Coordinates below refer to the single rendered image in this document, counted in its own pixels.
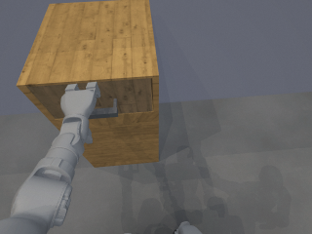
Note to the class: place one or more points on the robot right shin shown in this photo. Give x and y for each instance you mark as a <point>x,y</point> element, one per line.
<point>184,224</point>

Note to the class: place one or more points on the left robot hand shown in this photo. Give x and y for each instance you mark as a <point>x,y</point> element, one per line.
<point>81,102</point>

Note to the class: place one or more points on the drawer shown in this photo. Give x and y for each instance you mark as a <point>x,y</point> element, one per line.
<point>133,95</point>

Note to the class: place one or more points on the cabinet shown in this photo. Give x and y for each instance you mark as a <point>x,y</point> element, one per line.
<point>100,41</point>

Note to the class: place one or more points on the handle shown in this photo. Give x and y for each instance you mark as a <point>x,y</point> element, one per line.
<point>107,112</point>

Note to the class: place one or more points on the robot left forearm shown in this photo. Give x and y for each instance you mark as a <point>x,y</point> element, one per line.
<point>63,156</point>

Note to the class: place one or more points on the left robot upper arm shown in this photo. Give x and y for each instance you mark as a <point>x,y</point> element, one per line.
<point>42,204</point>

